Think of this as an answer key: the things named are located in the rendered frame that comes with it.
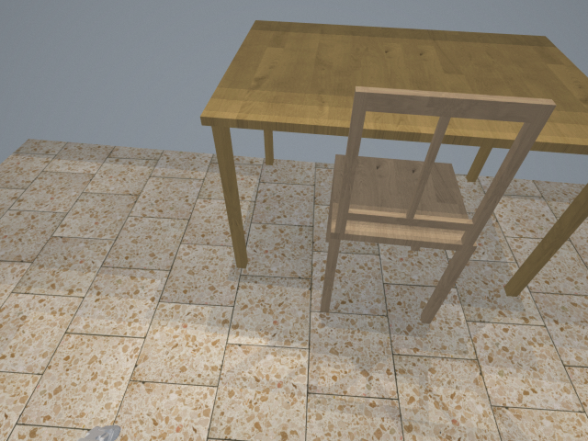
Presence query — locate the table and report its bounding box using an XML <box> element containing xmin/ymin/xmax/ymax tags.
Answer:
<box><xmin>200</xmin><ymin>20</ymin><xmax>588</xmax><ymax>297</ymax></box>

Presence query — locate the chair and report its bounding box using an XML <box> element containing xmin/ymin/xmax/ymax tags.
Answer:
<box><xmin>321</xmin><ymin>86</ymin><xmax>557</xmax><ymax>324</ymax></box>

